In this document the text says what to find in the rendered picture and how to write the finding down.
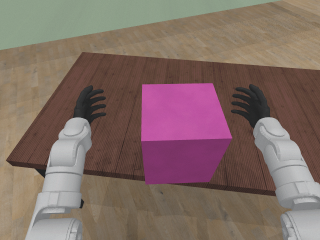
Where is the robot right hand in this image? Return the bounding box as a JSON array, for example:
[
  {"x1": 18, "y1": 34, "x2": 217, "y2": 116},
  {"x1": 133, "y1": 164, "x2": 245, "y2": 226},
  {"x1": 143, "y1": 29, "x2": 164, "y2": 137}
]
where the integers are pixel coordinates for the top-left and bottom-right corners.
[{"x1": 231, "y1": 84, "x2": 271, "y2": 128}]

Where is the table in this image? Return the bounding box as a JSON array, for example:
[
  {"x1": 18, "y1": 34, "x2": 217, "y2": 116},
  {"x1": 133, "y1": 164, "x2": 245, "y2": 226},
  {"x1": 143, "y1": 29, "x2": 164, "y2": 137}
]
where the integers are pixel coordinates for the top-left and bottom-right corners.
[{"x1": 6, "y1": 52, "x2": 320, "y2": 209}]

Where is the robot right upper arm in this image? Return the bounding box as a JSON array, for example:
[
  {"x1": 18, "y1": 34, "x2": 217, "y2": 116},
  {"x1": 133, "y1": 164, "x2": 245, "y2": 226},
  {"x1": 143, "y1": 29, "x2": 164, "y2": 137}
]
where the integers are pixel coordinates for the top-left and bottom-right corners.
[{"x1": 280, "y1": 209, "x2": 320, "y2": 240}]

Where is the robot right forearm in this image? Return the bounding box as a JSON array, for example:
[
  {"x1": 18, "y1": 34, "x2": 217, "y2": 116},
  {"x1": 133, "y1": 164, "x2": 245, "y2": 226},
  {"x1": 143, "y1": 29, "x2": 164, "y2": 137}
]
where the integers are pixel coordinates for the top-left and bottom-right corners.
[{"x1": 253, "y1": 117, "x2": 320, "y2": 211}]

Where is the carton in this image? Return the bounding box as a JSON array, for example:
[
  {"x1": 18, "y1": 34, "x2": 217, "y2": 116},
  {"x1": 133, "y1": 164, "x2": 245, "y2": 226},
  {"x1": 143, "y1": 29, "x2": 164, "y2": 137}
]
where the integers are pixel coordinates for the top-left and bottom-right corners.
[{"x1": 141, "y1": 83, "x2": 232, "y2": 185}]

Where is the robot left hand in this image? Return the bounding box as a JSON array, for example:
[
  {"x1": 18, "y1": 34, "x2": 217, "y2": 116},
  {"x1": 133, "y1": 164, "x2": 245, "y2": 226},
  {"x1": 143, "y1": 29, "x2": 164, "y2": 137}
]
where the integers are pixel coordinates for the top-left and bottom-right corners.
[{"x1": 73, "y1": 85, "x2": 106, "y2": 126}]

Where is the robot left forearm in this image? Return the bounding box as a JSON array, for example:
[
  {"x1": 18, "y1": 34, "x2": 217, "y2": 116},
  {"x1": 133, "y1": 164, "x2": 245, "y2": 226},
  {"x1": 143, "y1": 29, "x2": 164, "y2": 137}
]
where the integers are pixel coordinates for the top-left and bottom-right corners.
[{"x1": 25, "y1": 117, "x2": 92, "y2": 240}]

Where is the robot left upper arm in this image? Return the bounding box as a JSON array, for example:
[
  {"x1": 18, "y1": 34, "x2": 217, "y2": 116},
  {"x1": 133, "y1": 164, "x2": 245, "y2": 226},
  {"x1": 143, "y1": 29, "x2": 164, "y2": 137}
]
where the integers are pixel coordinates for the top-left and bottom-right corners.
[{"x1": 27, "y1": 217, "x2": 83, "y2": 240}]

